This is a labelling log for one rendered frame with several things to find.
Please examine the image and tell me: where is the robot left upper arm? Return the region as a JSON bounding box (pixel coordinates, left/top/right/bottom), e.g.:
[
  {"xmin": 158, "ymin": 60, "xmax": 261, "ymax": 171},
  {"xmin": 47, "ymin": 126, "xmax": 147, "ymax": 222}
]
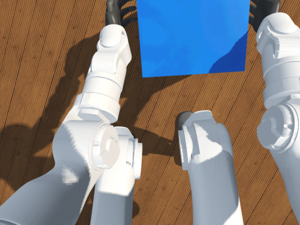
[{"xmin": 0, "ymin": 120, "xmax": 120, "ymax": 225}]

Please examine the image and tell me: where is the left robot shin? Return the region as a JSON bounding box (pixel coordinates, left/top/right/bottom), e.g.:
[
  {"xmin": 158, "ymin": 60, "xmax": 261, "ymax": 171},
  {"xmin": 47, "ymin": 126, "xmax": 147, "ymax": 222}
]
[{"xmin": 115, "ymin": 127, "xmax": 135, "ymax": 140}]

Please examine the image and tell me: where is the robot right thigh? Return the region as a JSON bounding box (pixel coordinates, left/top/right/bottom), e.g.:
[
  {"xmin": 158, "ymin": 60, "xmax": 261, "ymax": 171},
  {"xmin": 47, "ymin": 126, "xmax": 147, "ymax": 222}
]
[{"xmin": 178, "ymin": 119, "xmax": 244, "ymax": 225}]

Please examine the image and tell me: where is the robot left hand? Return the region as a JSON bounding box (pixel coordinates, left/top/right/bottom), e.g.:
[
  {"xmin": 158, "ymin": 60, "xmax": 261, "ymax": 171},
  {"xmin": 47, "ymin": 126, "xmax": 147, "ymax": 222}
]
[{"xmin": 105, "ymin": 0, "xmax": 137, "ymax": 28}]

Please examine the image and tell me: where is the right robot forearm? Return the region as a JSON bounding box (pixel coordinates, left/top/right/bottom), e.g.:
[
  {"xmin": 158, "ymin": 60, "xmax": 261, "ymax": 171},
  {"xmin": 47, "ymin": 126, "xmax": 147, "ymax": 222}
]
[{"xmin": 256, "ymin": 13, "xmax": 300, "ymax": 109}]

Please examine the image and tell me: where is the left robot forearm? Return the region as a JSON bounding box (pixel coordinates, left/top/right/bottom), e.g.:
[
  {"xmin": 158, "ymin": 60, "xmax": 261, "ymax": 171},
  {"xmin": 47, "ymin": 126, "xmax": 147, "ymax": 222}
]
[{"xmin": 60, "ymin": 24, "xmax": 132, "ymax": 126}]

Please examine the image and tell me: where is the carton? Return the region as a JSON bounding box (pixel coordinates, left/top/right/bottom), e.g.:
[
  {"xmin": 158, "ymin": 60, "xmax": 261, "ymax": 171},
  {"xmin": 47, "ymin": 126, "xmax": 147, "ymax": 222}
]
[{"xmin": 136, "ymin": 0, "xmax": 250, "ymax": 78}]

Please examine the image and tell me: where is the robot right upper arm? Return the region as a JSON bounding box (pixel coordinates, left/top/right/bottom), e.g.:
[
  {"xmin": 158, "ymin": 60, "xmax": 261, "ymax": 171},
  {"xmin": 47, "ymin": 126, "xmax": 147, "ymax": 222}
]
[{"xmin": 257, "ymin": 103, "xmax": 300, "ymax": 225}]

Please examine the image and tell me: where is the robot right hand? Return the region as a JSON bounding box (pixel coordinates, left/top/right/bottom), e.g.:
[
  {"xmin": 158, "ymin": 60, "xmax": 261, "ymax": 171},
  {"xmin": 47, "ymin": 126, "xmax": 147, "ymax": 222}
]
[{"xmin": 248, "ymin": 0, "xmax": 281, "ymax": 33}]

